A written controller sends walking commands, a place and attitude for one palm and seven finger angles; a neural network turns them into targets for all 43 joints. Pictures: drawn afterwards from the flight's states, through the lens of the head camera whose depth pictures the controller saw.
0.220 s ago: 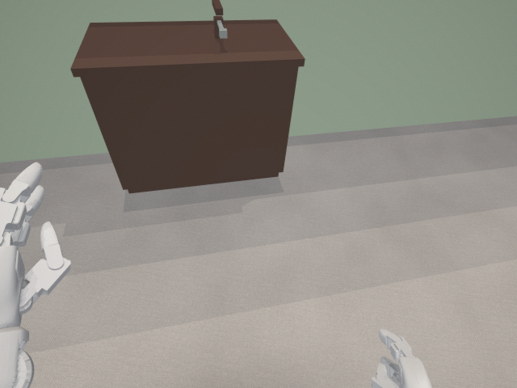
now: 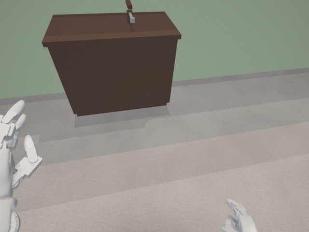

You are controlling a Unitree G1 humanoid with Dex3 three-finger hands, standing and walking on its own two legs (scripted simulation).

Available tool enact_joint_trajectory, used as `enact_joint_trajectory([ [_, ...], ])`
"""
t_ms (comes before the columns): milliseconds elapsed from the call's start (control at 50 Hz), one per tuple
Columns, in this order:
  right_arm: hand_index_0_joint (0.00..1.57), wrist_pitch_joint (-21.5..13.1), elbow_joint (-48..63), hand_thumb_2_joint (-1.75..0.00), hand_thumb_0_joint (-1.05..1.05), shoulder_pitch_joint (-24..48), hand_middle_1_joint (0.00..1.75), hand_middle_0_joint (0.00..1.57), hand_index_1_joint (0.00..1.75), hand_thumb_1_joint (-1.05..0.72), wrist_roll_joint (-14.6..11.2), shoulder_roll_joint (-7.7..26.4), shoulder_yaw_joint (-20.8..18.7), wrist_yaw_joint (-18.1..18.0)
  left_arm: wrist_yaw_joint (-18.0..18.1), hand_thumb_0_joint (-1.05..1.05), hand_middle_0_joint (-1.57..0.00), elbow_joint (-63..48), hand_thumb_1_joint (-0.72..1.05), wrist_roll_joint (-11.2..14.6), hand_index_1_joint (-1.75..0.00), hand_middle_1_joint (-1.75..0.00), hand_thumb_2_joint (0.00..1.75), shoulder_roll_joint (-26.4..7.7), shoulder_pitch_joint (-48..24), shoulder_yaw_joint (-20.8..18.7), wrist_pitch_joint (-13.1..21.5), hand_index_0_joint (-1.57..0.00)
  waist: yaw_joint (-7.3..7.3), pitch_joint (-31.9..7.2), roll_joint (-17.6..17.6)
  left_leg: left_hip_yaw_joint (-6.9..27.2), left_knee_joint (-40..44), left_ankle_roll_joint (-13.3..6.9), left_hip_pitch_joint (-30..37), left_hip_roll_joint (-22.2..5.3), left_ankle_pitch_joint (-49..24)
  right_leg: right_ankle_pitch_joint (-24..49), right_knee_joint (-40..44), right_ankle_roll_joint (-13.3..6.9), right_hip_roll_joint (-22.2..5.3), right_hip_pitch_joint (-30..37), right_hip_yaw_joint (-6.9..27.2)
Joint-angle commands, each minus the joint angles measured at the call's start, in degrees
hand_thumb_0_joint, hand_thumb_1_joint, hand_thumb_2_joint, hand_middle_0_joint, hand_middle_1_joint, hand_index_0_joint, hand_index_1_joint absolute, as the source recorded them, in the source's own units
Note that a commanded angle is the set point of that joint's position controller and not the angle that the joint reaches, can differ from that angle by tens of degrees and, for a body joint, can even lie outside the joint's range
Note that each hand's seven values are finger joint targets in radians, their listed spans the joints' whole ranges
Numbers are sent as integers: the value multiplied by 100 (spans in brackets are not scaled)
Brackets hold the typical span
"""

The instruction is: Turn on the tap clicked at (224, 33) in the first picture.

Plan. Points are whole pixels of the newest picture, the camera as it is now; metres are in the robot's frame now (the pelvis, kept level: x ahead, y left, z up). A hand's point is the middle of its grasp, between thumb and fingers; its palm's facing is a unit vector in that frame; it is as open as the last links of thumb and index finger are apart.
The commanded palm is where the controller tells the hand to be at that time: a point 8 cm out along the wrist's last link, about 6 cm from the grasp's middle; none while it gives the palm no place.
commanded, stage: stand and wait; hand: left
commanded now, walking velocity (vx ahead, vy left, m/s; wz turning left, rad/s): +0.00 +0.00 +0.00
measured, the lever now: (132, 20) +1.29 +0.23 +0.03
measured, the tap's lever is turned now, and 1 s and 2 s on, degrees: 0 0 0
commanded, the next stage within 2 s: look at it before walking up in 0.04 s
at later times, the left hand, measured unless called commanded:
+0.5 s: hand (40, 156) +0.21 +0.24 +0.16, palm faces +0.45 -0.82 -0.37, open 7.4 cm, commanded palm +0.17 +0.28 +0.18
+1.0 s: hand (70, 105) +0.35 +0.23 +0.17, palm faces +0.41 -0.83 -0.37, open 7.4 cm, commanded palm +0.29 +0.27 +0.18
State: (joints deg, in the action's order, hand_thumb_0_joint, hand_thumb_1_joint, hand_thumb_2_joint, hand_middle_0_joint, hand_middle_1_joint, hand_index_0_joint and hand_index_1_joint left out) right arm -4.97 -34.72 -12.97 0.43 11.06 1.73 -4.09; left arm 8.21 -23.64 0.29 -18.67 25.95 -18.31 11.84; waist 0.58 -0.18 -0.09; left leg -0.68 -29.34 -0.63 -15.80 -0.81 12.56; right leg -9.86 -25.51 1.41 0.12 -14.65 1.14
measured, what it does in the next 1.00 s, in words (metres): walks ahead: left foot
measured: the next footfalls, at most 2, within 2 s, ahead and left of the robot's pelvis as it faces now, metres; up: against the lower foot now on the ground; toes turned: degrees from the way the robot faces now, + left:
left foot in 0.86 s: +0.16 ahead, +0.12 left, +0.00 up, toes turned +9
right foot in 1.24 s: +0.32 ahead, -0.16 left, +0.00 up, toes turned -15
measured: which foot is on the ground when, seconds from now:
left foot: down 0.00-0.62, up 0.64-0.84, down 0.86-1.00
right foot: down 0.00-0.88, up 0.90-1.00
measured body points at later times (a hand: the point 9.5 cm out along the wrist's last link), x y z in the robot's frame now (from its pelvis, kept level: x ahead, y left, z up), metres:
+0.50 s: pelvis +0.01 -0.01 +0.00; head -0.01 +0.00 +0.45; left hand +0.18 +0.28 +0.18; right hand +0.16 -0.23 -0.08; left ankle +0.03 +0.11 -0.74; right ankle +0.04 -0.14 -0.73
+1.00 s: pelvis +0.12 -0.01 -0.01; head +0.13 +0.01 +0.44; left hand +0.32 +0.28 +0.19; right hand +0.28 -0.24 -0.08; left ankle +0.12 +0.11 -0.74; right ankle +0.07 -0.12 -0.66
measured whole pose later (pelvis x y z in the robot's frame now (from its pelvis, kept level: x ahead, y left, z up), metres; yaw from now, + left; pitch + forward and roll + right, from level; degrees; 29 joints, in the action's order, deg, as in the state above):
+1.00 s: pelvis +0.12 -0.01 -0.01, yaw -2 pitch -1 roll +0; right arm -4.8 -35.3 -11.3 0.6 9.2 0.4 -4.1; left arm 9.8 -27.4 0.6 -21.0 25.2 -21.5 12.3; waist -0.5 1.0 -1.9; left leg -10.2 -33.2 0.0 -14.0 -6.1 18.1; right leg -27.4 -65.3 0.7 -2.3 -25.3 -3.8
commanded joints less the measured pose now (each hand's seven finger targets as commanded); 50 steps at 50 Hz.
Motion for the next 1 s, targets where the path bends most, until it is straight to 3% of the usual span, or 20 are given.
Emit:
enact_joint_trajectory([
  [0, 20, -311, 899, -90, 0, 556, 30, 20, 30, -90, -31, 694, -297, -75, 97, 0, -20, -1268, 90, 32, -30, -30, 90, -945, -510, -570, 357, -20, -26, -500, 276, 222, 823, -4, -294, -311, 232, 18, 336, -115, -161, 551, 198],
  [260, 20, -318, 887, -90, 0, 564, 30, 20, 30, -90, -44, 715, -322, -66, 97, 0, -20, -1266, 90, 41, -30, -30, 90, -931, -404, -592, 373, -20, -28, -438, 386, 258, 874, 12, -413, -331, 348, -65, 323, -117, -147, 560, 169],
  [360, 20, -248, 909, -90, 0, 601, 30, 20, 30, -90, -5, 765, -344, -134, 130, 0, -20, -1337, 90, -10, -30, -30, 90, -886, -551, -520, 337, -20, -76, -193, 653, 629, 1090, -271, -669, -621, 2886, -2139, -48, -256, -108, -83, 147],
  [400, 20, -237, 896, -90, 0, 563, 30, 20, 30, -90, -5, 758, -325, -158, 168, 0, -20, -1366, 90, -57, -30, -30, 90, -871, -666, -528, 321, -20, -108, -38, 904, 1068, 1320, -438, -796, -898, 3294, -2079, -543, -258, 61, -200, -107],
  [460, 20, -262, 800, -90, 0, 491, 30, 20, 30, -90, 27, 735, -351, -194, 202, 0, -20, -1436, 90, -52, -30, -30, 90, -943, -855, -587, 345, -20, -156, -141, 1011, 1544, 1284, -642, -304, -1297, 2733, -1520, -1088, -220, 114, -411, -472],
  [520, 20, -237, 772, -90, 0, 449, 30, 20, 30, -90, 42, 732, -344, -151, 186, 0, -20, -1207, 90, -54, -30, -30, 90, -831, -584, -517, 304, -20, -104, -310, 972, 957, 828, -528, -638, -1117, 2285, -1442, -487, -287, -13, 290, -451],
  [540, 20, -211, 803, -90, 0, 472, 30, 20, 30, -90, 20, 716, -355, -130, 167, 0, -20, -1093, 90, -58, -30, -30, 90, -818, -525, -486, 283, -20, -93, -243, 675, 563, 449, -397, -964, -864, 2516, -1808, -215, -415, -193, 413, -123],
  [560, 20, -193, 835, -90, 0, 488, 30, 20, 30, -90, 22, 682, -361, -118, 147, 0, -20, -1046, 90, -47, -30, -30, 90, -835, -500, -488, 252, -20, -77, -76, 57, 113, -331, -244, -1349, -507, 2490, -2472, 213, -672, -596, 335, 701],
  [580, 20, -189, 815, -90, 0, 566, 30, 20, 30, -90, 26, 630, -337, -97, 132, 0, -20, -1075, 90, -60, -30, -30, 90, -906, -656, -462, 243, -20, -43, 212, -896, -302, -1292, -64, -1937, -133, 2141, -3148, 817, -1028, -1245, 377, 1991],
  [600, 20, -199, 758, -90, 0, 594, 30, 20, 30, -90, -15, 598, -329, -69, 173, 0, -20, -1051, 90, -53, -30, -30, 90, -1076, -795, -544, 260, -20, -7, 205, -1521, -429, -2387, 40, -2281, -51, 1769, -3118, 1336, -1389, -1979, 675, 2992],
  [620, 20, -223, 772, -90, 0, 720, 30, 20, 30, -90, -17, 661, -342, -68, 194, 0, -20, -1142, 90, -59, -30, -30, 90, -1139, -982, -535, 319, -20, 11, 288, -1276, -103, -3096, 85, -2547, -196, 1764, -2676, 1486, -1642, -2238, 771, 3281],
  [660, 20, -186, 662, -90, 0, 639, 30, 20, 30, -90, 13, 644, -286, -39, 208, 0, -20, -1238, 90, -99, -30, -30, 90, -1224, -1033, -628, 378, -20, -46, 141, -594, 66, -2886, 101, -2331, -446, 1708, -1853, 1186, -1631, -2109, 751, 2548],
  [720, 20, -91, 679, -90, 0, 717, 30, 20, 30, -90, 49, 487, -204, -46, 199, 0, -20, -1398, 90, -56, -30, -30, 90, -1258, -797, -788, 477, -20, -14, -3, -742, -346, -1572, 43, -1170, -504, 1198, -591, 828, -1298, -1571, 227, 1138],
  [800, 20, -151, 812, -90, 0, 574, 30, 20, 30, -90, 45, 503, -295, -115, 242, 0, -20, -1691, 90, 67, -30, -30, 90, -1154, -602, -824, 469, -20, -57, -534, -334, -1067, 127, 74, 488, -98, 80, -329, -22, -823, -925, 234, 368],
  [820, 20, -183, 829, -90, 0, 421, 30, 20, 30, -90, 16, 597, -370, -157, 241, 0, -20, -1864, 90, 95, -30, -30, 90, -1091, -600, -768, 486, -20, -146, -713, 146, -816, 449, -35, 1226, -266, -13, 93, -933, -644, -715, -85, 193],
  [840, 20, -187, 869, -90, 0, 381, 30, 20, 30, -90, 6, 775, -451, -167, 255, 0, -20, -2043, 90, 131, -30, -30, 90, -1044, -500, -801, 519, -20, -214, -985, 1272, 475, 820, -426, 2124, -1133, 79, -305, -2193, -336, -288, -986, -187],
  [860, 20, -189, 920, -90, 0, 425, 30, 20, 30, -90, -20, 764, -458, -136, 255, 0, -20, -2088, 90, 139, -30, -30, 90, -900, -368, -602, 565, -20, -207, -919, 2174, 2070, 1043, -968, 2693, -2362, -679, -2328, -3451, -101, -15, -2152, -520],
  [880, 20, -225, 856, -90, 0, 458, 30, 20, 30, -90, -7, 675, -403, -81, 270, 0, -20, -1956, 90, 56, -30, -30, 90, -1174, -521, -764, 599, -20, -216, -681, 1587, 2557, 1378, -1270, 2201, -2646, -199, -2402, -4273, -160, -93, -2426, -201],
  [920, 20, -252, 708, -90, 0, 485, 30, 20, 30, -90, 10, 649, -413, -36, 190, 0, -20, -1826, 90, 45, -30, -30, 90, -1100, -624, -706, 475, -20, -276, -170, 1231, 2199, 1459, -1364, 1580, -2643, 180, -1960, -4545, -94, -575, -2804, -34],
  [980, 20, -336, 650, -90, 0, 437, 30, 20, 30, -90, -38, 668, -445, -21, 167, 0, -20, -2067, 90, -18, -30, -30, 90, -993, -636, -617, 439, -20, -125, -89, 1129, 672, 1299, -971, 1442, -2096, -427, -1416, -3900, -9, -653, -2673, -458],
])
